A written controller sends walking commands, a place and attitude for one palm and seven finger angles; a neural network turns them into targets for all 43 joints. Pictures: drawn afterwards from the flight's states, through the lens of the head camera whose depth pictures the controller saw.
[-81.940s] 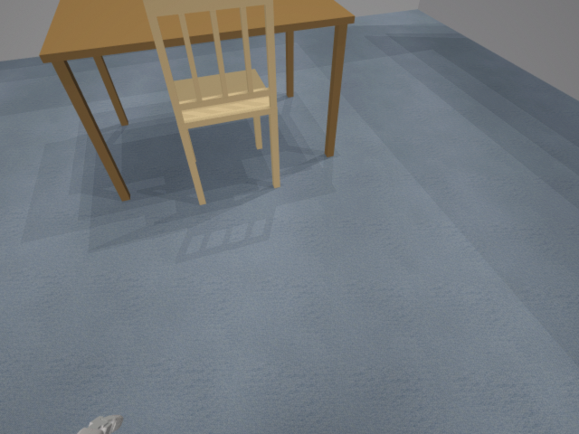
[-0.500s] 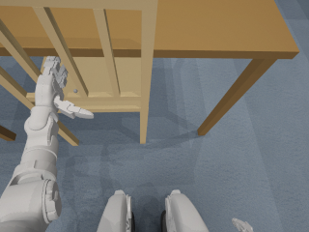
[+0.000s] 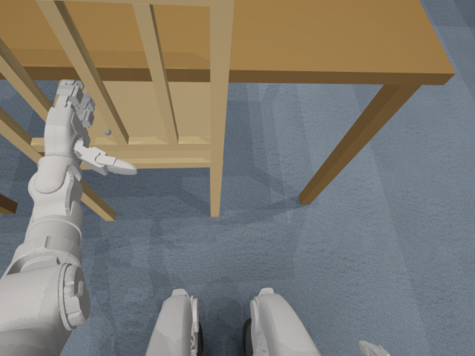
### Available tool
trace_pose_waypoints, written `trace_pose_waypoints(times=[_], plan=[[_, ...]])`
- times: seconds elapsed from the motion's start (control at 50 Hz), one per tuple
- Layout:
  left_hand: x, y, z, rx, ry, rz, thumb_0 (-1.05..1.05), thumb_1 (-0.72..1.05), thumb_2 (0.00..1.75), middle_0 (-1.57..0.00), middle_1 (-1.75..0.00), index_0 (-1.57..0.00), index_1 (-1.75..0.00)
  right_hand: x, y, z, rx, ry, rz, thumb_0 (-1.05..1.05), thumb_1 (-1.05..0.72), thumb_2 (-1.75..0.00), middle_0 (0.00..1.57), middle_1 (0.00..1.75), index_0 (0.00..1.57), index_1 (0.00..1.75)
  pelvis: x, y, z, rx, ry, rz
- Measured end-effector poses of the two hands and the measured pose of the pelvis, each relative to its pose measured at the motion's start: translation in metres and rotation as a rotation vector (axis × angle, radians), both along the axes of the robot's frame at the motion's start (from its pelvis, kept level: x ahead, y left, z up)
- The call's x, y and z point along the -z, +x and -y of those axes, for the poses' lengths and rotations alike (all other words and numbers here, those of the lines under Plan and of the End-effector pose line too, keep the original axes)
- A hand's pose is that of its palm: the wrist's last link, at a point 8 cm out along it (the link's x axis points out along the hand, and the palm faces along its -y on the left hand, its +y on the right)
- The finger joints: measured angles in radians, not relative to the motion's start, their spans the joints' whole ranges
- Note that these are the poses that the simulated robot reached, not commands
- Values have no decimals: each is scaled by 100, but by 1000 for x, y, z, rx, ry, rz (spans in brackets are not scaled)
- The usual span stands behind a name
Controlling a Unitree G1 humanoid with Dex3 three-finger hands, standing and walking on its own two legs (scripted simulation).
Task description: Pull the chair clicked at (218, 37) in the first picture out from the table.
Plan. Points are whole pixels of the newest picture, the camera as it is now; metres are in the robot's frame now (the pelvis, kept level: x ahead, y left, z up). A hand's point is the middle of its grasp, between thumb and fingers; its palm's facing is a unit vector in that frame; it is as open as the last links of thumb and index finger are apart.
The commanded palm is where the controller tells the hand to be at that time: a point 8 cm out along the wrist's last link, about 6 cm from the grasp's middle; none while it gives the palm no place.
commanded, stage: hook a spindle and tug to test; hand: left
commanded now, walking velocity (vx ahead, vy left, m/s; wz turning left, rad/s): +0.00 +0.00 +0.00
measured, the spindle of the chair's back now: (97, 89) +0.53 +0.21 +0.06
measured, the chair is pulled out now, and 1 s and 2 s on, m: -0.11 -0.09 -0.02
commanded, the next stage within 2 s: step backward, pulling the chair out in 1.56 s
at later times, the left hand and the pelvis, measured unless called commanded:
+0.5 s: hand (103, 130) +0.47 +0.20 +0.03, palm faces +0.02 -1.00 -0.03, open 14.4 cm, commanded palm +0.46 +0.23 +0.03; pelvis +0.00 +0.00 +0.00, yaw +0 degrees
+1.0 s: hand (107, 129) +0.48 +0.20 +0.03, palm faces +0.00 -1.00 -0.04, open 6.5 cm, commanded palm +0.45 +0.23 +0.03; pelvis +0.02 +0.01 +0.01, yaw +0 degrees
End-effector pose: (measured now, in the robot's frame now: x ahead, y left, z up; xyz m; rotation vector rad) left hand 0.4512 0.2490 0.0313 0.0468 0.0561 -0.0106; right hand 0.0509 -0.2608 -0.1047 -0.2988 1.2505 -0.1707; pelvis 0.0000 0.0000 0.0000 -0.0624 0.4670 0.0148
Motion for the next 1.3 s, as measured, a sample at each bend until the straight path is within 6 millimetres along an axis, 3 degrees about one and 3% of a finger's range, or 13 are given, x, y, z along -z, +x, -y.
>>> trace_pose_waypoints(times=[0.2,0.46,0.58,0.74,0.9,1.3], plan=[[0,0,-1,0,-2,0,-1,-50,30,-9,-15,-10,-15,1,1,-1,-1,1,4,0,-91,-90,20,30,20,30,1,-1,0,0,-1,0],[0,1,-6,-23,-7,-2,-1,-47,31,-27,-72,-24,-72,1,0,-5,-5,4,-15,0,-91,-90,20,30,20,30,0,0,-3,-7,-6,-4],[1,3,-7,-38,-21,2,-1,-28,39,-29,-99,-33,-101,-2,0,-7,-3,0,-25,0,-91,-90,20,30,20,30,-2,2,-5,-8,-8,-7],[1,5,-8,-34,-16,-4,-1,10,56,-36,-127,-39,-130,-6,3,-9,3,1,-38,0,-91,-90,20,30,20,30,-5,7,-8,-9,-11,-9],[0,5,-4,-28,-7,-24,0,53,74,-36,-135,-41,-140,-10,12,-13,11,16,-33,0,-91,-90,20,30,20,30,-12,15,-10,-7,-10,-5],[-2,-4,4,-3,-4,-21,2,63,76,-27,-137,-33,-140,-17,44,-17,24,48,42,0,-91,-90,20,30,20,30,-20,31,-10,15,5,1]])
